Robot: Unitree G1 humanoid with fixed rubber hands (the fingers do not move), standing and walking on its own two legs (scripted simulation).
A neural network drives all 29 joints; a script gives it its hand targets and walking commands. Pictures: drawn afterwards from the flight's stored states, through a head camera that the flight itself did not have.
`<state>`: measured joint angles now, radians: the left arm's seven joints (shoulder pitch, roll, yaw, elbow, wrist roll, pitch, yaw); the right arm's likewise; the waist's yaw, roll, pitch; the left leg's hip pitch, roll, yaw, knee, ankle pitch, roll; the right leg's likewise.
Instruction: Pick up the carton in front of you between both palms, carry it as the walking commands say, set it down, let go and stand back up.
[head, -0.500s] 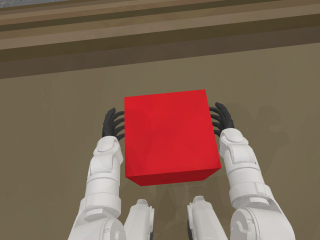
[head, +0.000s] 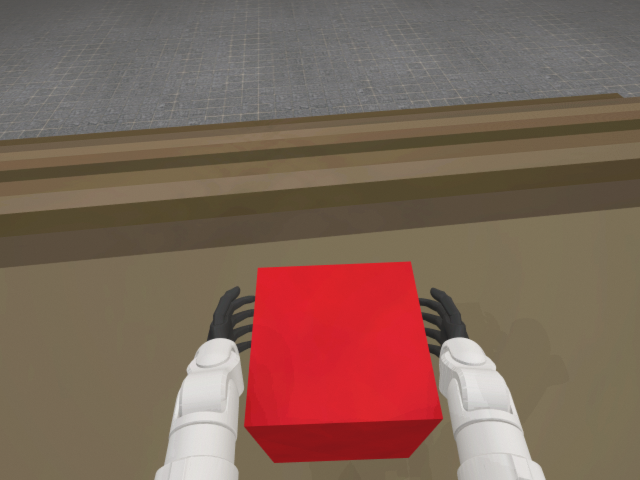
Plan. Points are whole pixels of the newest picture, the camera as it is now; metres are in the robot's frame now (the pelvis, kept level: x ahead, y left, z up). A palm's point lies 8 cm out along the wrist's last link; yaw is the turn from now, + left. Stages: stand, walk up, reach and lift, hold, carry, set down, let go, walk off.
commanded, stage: reach and lift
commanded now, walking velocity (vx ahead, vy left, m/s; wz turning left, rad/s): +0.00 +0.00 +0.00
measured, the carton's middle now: (338, 368) +0.31 +0.00 -0.08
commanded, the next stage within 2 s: hold in 1.12 s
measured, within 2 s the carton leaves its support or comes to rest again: neither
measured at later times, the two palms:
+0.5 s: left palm (214, 336) +0.29 +0.15 +0.05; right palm (465, 338) +0.29 -0.15 +0.05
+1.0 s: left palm (213, 326) +0.30 +0.15 +0.06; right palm (465, 327) +0.30 -0.15 +0.06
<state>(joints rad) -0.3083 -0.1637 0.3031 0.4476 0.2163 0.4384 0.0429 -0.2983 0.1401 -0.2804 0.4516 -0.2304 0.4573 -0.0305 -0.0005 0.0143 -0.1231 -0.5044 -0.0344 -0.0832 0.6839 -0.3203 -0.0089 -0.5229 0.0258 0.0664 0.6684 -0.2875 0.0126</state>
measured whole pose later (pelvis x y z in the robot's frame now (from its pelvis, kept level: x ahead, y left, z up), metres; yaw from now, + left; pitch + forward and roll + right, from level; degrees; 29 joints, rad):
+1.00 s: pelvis +0.01 +0.00 +0.03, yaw +0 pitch -5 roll +0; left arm -0.29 -0.16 0.26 0.32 0.30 0.66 -0.01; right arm -0.27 0.15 -0.22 0.30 -0.29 0.69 -0.01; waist 0.00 0.01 0.01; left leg -0.07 -0.02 -0.09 0.38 -0.21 -0.01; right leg -0.09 0.02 0.07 0.36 -0.18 0.01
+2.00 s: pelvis +0.00 -0.01 +0.03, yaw +0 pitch -8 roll +0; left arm -0.30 -0.16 0.25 0.25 0.30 0.75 -0.02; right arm -0.27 0.16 -0.21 0.24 -0.29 0.77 0.00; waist 0.01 0.01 0.03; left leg -0.02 -0.02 -0.09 0.36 -0.20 -0.01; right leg -0.04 0.02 0.07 0.35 -0.17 0.00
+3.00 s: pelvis +0.12 +0.01 +0.03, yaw +1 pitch +6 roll -2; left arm -0.10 -0.13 0.09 -0.37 0.09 1.11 0.09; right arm -0.09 0.13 -0.07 -0.37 -0.10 1.13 -0.09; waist -0.01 0.02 -0.16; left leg -0.08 0.04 0.03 0.26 -0.28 0.00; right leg -0.49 -0.04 -0.15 0.57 -0.26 0.01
